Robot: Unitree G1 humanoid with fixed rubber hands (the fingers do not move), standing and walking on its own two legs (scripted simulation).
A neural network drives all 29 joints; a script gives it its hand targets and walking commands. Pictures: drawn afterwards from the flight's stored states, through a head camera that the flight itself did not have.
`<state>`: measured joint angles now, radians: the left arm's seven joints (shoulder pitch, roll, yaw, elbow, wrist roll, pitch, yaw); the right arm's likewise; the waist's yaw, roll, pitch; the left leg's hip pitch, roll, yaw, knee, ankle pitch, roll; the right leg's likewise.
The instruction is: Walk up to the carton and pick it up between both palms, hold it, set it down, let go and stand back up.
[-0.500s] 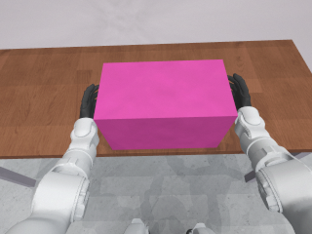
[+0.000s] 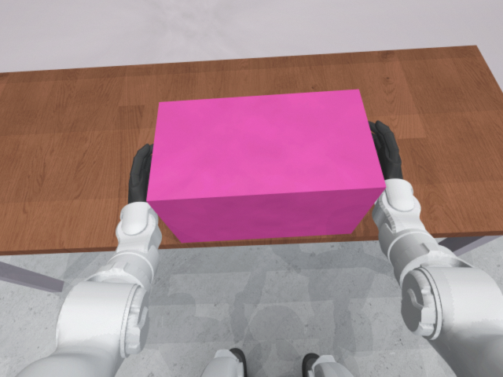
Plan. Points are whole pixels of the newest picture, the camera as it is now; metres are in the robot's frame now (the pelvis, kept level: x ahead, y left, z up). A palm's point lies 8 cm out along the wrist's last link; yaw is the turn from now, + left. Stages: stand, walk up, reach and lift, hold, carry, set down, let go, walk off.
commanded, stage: reach and lift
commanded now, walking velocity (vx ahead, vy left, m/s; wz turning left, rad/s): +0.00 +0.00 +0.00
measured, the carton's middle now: (262, 172) +0.44 +0.01 +0.00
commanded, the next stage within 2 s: none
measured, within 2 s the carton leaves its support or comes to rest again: leaves its support in 1.16 s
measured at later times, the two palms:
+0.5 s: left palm (143, 192) +0.41 +0.21 +0.00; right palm (385, 169) +0.43 -0.19 +0.00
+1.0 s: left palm (143, 197) +0.40 +0.21 +0.00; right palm (387, 174) +0.42 -0.19 +0.01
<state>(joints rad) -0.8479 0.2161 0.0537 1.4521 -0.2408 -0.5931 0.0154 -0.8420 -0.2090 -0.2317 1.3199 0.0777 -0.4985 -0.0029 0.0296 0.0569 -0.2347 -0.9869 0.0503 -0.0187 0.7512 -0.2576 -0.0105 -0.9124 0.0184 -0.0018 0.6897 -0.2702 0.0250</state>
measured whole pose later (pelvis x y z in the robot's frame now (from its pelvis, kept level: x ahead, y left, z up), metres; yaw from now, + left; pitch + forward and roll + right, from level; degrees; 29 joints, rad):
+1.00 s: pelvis +0.02 +0.01 +0.01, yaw +1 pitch +30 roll -3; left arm -0.72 0.19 -0.15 1.37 -0.37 -0.63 0.07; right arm -0.70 -0.23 -0.10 1.27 0.19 -0.56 0.00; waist 0.03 0.06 -0.31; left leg -0.97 0.04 -0.03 0.69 -0.25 0.00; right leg -0.88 0.01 -0.02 0.60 -0.25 0.03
